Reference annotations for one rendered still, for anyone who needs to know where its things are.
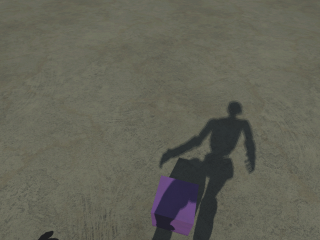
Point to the carton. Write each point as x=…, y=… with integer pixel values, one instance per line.
x=174, y=205

